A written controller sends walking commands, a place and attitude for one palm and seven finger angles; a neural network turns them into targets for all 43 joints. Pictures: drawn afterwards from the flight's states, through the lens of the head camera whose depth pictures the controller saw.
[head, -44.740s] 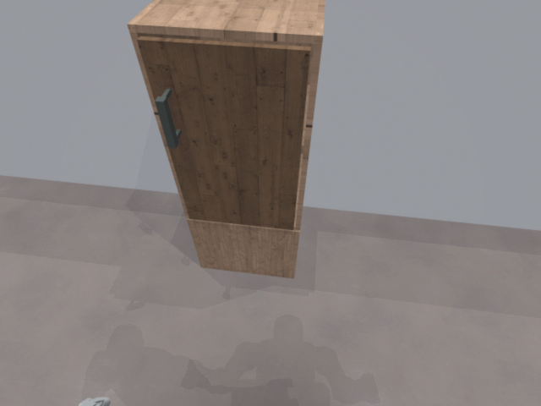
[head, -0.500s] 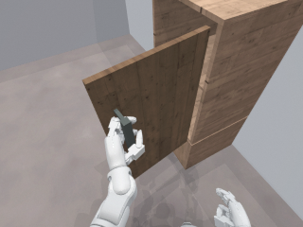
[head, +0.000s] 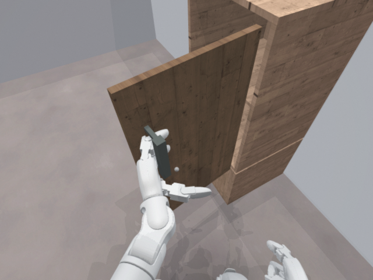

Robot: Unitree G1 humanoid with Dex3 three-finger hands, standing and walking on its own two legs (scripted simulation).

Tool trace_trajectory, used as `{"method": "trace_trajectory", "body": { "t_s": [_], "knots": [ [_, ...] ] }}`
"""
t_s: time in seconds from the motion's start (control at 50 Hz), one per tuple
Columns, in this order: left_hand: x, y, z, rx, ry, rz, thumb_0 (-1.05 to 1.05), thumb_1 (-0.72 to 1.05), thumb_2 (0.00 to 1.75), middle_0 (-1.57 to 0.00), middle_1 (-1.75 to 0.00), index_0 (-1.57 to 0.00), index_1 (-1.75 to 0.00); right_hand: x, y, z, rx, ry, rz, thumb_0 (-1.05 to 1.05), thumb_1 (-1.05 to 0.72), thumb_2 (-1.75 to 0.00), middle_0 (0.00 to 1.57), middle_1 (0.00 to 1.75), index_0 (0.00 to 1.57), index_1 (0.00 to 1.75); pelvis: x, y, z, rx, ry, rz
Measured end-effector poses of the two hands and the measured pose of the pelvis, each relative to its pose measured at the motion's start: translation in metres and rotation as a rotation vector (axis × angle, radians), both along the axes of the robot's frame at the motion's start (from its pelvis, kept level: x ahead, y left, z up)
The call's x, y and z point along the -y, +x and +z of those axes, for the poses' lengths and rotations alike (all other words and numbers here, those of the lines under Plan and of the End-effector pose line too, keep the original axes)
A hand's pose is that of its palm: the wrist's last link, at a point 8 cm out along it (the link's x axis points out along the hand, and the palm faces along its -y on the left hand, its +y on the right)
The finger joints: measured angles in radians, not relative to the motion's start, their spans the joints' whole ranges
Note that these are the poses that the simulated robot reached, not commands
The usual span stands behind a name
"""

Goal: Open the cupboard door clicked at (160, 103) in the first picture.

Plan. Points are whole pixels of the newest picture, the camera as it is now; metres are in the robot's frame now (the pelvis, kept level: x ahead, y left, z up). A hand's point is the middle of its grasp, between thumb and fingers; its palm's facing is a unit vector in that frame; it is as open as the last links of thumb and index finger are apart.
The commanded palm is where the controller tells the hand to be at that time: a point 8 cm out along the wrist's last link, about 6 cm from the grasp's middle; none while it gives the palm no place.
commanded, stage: open thumb and fingers to let go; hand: left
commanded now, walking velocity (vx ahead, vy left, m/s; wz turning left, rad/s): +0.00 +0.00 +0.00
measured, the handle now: (157, 152) +0.37 +0.08 +0.07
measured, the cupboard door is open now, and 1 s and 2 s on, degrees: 98 100 100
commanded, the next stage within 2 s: slide the hand sideways off the handle in 0.12 s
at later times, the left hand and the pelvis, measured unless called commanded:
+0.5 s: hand (171, 185) +0.29 +0.05 +0.07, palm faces -0.19 -0.98 +0.01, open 16.3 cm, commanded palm +0.27 +0.09 +0.07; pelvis +0.00 +0.01 +0.00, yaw +0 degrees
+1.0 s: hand (148, 205) +0.25 +0.09 +0.06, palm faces -0.14 -0.99 -0.01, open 16.3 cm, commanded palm +0.23 +0.14 +0.07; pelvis +0.02 +0.01 -0.01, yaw +0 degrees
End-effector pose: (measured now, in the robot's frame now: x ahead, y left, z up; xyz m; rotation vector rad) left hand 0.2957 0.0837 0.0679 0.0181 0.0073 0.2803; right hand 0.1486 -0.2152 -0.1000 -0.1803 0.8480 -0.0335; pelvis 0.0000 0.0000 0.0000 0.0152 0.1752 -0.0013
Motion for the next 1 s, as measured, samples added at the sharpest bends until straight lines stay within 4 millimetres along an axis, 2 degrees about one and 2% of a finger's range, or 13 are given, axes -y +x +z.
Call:
{"method": "trace_trajectory", "body": {
  "t_s": [0.26,0.38,0.44,0.56,0.66,0.76,1.0],
  "knots": [
    [-0.001,-0.007,0.0,-0.001,0.012,-0.056,-0.01,-0.5,0.3,-0.38,-0.59,-0.35,-0.63,-0.007,0.009,0.005,0.025,0.004,0.015,0.01,-0.9,-0.9,0.2,0.3,0.2,0.3,-0.004,0.0,0.001,0.005,-0.004,-0.001],
    [-0.017,-0.012,-0.001,0.032,0.074,-0.417,-0.01,-0.5,0.3,-0.28,-0.44,-0.18,-0.46,-0.004,0.009,0.007,0.058,-0.001,-0.001,0.01,-0.9,-0.9,0.2,0.3,0.2,0.3,-0.007,-0.001,-0.003,0.014,-0.005,0.011],
    [-0.019,-0.011,0.0,0.014,0.023,-0.489,-0.01,-0.5,0.3,-0.23,-0.39,-0.13,-0.4,-0.003,0.007,0.009,0.075,0.003,-0.018,0.01,-0.9,-0.9,0.2,0.3,0.2,0.3,-0.01,0.0,-0.002,0.018,-0.007,0.009],
    [-0.018,-0.016,0.001,0.005,-0.038,-0.455,-0.01,-0.51,0.3,-0.14,-0.33,-0.15,-0.34,-0.006,0.007,0.014,0.089,0.008,-0.023,0.01,-0.9,-0.9,0.2,0.3,0.2,0.3,-0.014,0.006,-0.001,0.005,0.0,-0.005],
    [-0.022,-0.027,0.0,0.013,-0.027,-0.449,-0.01,-0.5,0.3,-0.12,-0.31,-0.15,-0.32,-0.008,0.012,0.015,0.094,0.007,-0.016,0.01,-0.9,-0.9,0.2,0.3,0.2,0.3,-0.014,0.012,-0.003,-0.004,-0.001,-0.01],
    [-0.034,-0.036,-0.006,-0.013,-0.007,-0.447,-0.01,-0.5,0.3,-0.14,-0.31,-0.15,-0.31,-0.009,0.022,0.014,0.106,0.0,-0.007,0.01,-0.9,-0.9,0.2,0.3,0.2,0.3,-0.014,0.015,-0.007,-0.011,-0.006,-0.005],
    [-0.059,-0.056,-0.004,-0.027,-0.008,-0.418,-0.01,-0.5,0.3,-0.16,-0.31,-0.16,-0.31,-0.013,0.044,0.018,0.17,-0.004,0.012,0.01,-0.9,-0.9,0.2,0.3,0.2,0.3,-0.013,0.022,-0.012,-0.028,-0.014,0.006]
  ]
}}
